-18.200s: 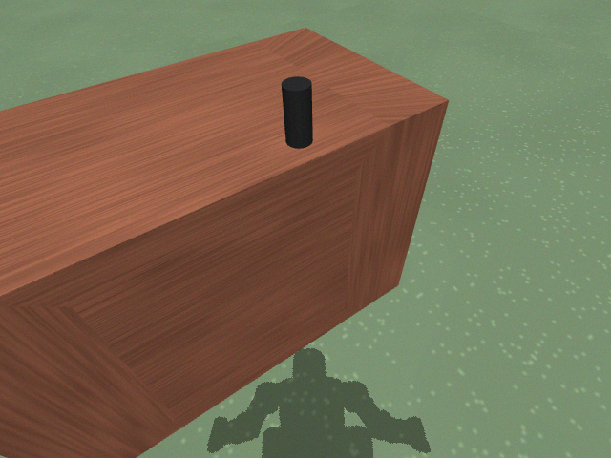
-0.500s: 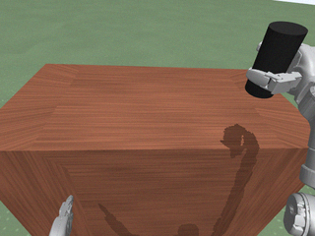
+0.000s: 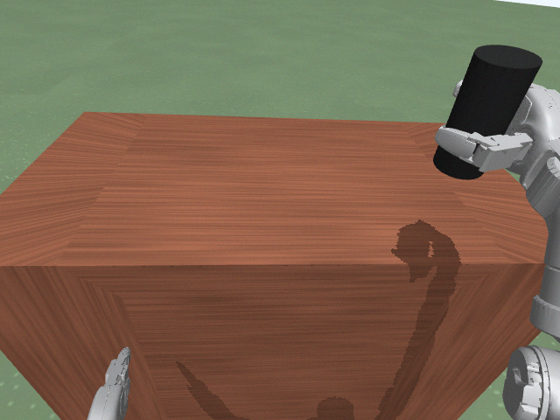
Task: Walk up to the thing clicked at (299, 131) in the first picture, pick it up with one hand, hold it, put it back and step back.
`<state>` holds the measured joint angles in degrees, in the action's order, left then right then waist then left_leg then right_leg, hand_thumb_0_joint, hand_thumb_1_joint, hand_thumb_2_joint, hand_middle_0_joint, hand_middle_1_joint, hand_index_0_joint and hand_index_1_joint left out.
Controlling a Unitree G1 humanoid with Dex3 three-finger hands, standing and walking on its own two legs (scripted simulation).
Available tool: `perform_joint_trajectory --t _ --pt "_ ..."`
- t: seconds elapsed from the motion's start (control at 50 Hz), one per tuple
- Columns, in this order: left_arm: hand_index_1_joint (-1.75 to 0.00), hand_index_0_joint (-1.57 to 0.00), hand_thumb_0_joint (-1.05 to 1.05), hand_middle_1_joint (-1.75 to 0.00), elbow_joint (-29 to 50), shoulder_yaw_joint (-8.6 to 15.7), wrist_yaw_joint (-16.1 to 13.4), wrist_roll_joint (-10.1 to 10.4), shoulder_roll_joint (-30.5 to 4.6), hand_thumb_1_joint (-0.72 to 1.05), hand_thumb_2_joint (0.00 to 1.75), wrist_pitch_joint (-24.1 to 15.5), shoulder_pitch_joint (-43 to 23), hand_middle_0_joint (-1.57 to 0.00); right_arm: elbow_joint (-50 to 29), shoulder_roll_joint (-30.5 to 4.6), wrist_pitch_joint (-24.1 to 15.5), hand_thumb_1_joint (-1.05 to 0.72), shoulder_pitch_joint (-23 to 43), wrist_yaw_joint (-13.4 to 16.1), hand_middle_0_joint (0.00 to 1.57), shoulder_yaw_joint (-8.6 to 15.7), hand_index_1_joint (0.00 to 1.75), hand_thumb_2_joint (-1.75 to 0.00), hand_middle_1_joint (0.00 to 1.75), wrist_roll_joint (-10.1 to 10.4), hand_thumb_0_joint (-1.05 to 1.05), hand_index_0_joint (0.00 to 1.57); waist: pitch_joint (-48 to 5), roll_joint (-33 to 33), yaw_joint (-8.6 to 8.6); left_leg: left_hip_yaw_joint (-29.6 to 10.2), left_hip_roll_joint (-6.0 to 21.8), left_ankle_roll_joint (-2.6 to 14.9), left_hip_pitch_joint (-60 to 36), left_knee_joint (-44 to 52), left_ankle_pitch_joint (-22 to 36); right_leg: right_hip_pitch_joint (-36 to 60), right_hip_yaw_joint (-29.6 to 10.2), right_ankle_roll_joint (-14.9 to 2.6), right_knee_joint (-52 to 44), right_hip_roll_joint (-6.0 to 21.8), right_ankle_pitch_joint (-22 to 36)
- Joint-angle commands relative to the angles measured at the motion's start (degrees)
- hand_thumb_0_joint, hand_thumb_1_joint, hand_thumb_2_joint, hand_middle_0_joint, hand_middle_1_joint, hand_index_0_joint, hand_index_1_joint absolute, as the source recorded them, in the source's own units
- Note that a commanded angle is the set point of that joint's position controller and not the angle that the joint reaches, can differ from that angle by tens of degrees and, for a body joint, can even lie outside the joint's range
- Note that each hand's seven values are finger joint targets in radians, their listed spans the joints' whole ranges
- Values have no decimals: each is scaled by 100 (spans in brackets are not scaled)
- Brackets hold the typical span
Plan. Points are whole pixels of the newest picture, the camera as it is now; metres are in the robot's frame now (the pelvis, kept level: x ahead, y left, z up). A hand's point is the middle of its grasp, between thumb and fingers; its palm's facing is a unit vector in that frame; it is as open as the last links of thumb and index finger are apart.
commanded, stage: hold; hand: right
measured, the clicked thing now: (479, 117) +0.33 -0.17 +0.34
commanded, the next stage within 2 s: crouch in 0.44 s
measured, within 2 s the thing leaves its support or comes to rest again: neither
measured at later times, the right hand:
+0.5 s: hand (472, 122) +0.33 -0.17 +0.33, palm faces +0.08 +1.00 -0.01, open 9.0 cm
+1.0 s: hand (442, 164) +0.38 -0.19 +0.25, palm faces +0.16 +0.99 +0.01, open 9.0 cm
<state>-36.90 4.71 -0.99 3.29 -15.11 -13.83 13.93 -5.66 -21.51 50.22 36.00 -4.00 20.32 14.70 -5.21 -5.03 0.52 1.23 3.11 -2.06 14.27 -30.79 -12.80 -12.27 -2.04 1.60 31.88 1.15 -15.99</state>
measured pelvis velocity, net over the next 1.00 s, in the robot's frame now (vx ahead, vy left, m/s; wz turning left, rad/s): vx -0.01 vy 0.00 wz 0.01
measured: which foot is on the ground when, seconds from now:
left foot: down 0.00-1.00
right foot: down 0.00-1.00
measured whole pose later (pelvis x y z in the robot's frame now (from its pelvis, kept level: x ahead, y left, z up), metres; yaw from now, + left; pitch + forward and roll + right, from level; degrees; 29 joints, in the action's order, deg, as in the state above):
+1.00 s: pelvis -0.01 +0.00 +0.00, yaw +1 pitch -2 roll +0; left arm -35.6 2.5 -1.6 2.1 -13.0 -17.6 14.1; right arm 14.8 -21.3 40.8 37.1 -2.5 20.2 11.3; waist -3.8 -3.8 -1.7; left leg 0.7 2.8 -1.9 17.0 -31.6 -12.3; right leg -14.5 -1.6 1.8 32.1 1.4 -15.4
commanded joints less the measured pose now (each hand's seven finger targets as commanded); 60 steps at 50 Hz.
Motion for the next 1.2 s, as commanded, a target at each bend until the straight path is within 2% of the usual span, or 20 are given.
perform_joint_trajectory --t 0.0,0.12,0.16,0.22,0.38,0.42,0.46,0.5,0.52,0.56,0.6,0.68,0.76,0.82,0.86,0.94,1.0,1.08,1.14,1.18 --pt "-6 -5 0 -5 974 18 -5 -9 -521 -56 6 -375 -954 -5 -1015 -1445 -468 -29 2826 14 132 514 145 -132 145 40 0 136 -859 348 60 363 -276 141 -206 631 -32 73 190 -193 -598 -230 361" --pt "-6 -5 0 -5 957 313 -30 -27 -794 -56 6 -361 -832 -5 -1205 -1654 -476 -25 2981 49 132 692 147 -134 147 58 0 137 -942 250 -2 326 -267 146 -140 648 -13 149 219 -214 -601 -252 327" --pt "-6 -5 0 -5 1130 175 -5 -1 -654 -56 6 -409 -906 -5 -1123 -1317 -472 -29 2882 25 132 446 145 -132 145 75 0 136 -917 434 -31 332 -264 120 -161 643 58 147 214 -227 -559 -259 414" --pt "-6 -5 0 -5 1192 17 -16 6 -548 -56 6 -404 -922 -5 -1211 -1259 -447 -27 2974 -24 130 350 144 -131 144 79 0 135 -995 377 -3 343 -276 125 -194 587 351 252 213 -210 -512 -229 696" --pt "-6 -5 0 -5 1126 241 -53 -8 -824 -56 5 -387 -1074 -5 -931 -1332 -224 -26 2968 -53 130 400 143 -131 143 64 0 134 -944 300 26 379 -275 146 -229 589 333 253 159 -177 -596 -214 695" --pt "-6 -5 0 -5 914 3 -10 -17 -561 -56 5 -339 -947 -5 -765 -1425 -239 -26 2882 -19 131 501 145 -132 145 52 0 135 -839 418 84 401 -271 139 -251 632 217 130 156 -197 -605 -241 581" --pt "-5 -5 0 -5 995 25 -12 -13 -544 -56 5 -361 -916 -5 -739 -1629 -303 -26 2898 16 132 704 146 -133 146 57 0 136 -935 579 95 377 -258 102 -287 634 216 115 197 -231 -555 -260 548" --pt "-5 -5 0 -5 1067 -142 25 -9 -389 -55 5 -354 -1029 -5 -782 -1504 -365 -26 2806 24 132 639 146 -133 146 66 0 137 -901 597 99 349 -241 83 -234 647 133 43 254 -249 -524 -297 482" --pt "-2 -6 0 -5 1096 129 3 -26 -617 -51 4 -356 -1012 -4 -1273 -1662 -442 -23 3036 35 132 702 147 -135 147 49 0 136 -1118 471 76 338 -233 101 -265 632 80 134 237 -245 -535 -292 427" --pt "-4 -5 0 -5 809 102 25 -10 -566 -54 5 -349 -749 -4 -1162 -1464 -475 -27 2790 12 134 607 146 -133 146 79 0 138 -821 383 54 328 -255 123 -109 642 18 94 239 -243 -570 -269 363" --pt "-5 -5 0 -5 951 377 10 -9 -842 -55 6 -410 -827 -4 -1035 -1486 -467 -28 2851 30 136 594 149 -136 149 56 0 140 -905 371 -54 321 -269 123 -53 614 71 167 218 -242 -563 -251 371" --pt "-5 -5 0 -5 1283 259 -19 -12 -833 -55 6 -442 -1061 -4 -693 -1210 -408 -26 3026 47 132 270 145 -133 145 -13 0 136 -795 571 -106 366 -302 118 -8 637 -28 179 151 -228 -610 -204 292" --pt "-4 -5 0 -5 1186 -196 -33 -14 -346 -54 5 -520 -1237 -4 349 -885 -439 -22 2845 25 128 21 141 -128 141 -81 0 133 -449 631 -62 386 -309 91 56 672 -268 -2 123 -228 -728 -218 -38" --pt "-3 -5 0 -4 536 -171 -48 -79 -341 -54 4 -546 -834 -4 900 -1132 -696 -18 2797 20 127 115 140 -127 140 -196 0 131 -347 377 -84 319 -274 73 159 673 -331 -201 183 -236 -716 -260 -164" --pt "-3 -5 0 -4 875 119 -76 -101 -619 -53 4 -668 -824 -4 821 -1409 -1018 -17 2995 59 127 303 140 -127 140 -265 0 131 -738 398 -187 295 -270 78 62 637 -259 -91 196 -233 -697 -233 -161" --pt "-4 -5 0 -5 1159 -37 -76 -131 -367 -54 5 -745 -521 -4 334 -1787 -1826 -23 3460 189 134 621 145 -131 145 -322 0 138 -1429 329 -144 225 -220 81 -251 475 367 194 272 -238 -443 -249 461" --pt "-5 -5 0 -5 1235 20 -155 -147 -333 -56 7 -782 -575 -5 372 -1530 -2363 -26 3401 244 138 437 149 -135 149 -339 0 142 -1402 315 -191 196 -241 82 -169 406 372 176 261 -242 -409 -215 446" --pt "-6 -5 0 -5 1093 422 -277 -202 -793 -56 8 -762 -834 -5 802 -1601 -2756 -26 3592 257 136 375 149 -136 149 -454 0 140 -1454 199 -214 180 -258 135 -4 351 335 166 204 -203 -407 -148 413" --pt "-6 -5 0 -5 1445 333 -335 -204 -766 -56 7 -755 -1142 -5 1240 -1367 -2925 -25 3530 233 134 178 146 -133 146 -510 0 138 -1378 457 -201 198 -264 140 -36 369 321 82 176 -201 -382 -115 432" --pt "-5 -5 0 -5 984 -47 -287 -196 -297 -56 6 -698 -974 -5 1799 -1119 -3017 -24 3217 130 131 -18 144 -131 144 -524 0 135 -1007 346 -128 205 -268 140 62 394 175 -150 181 -184 -424 -104 306"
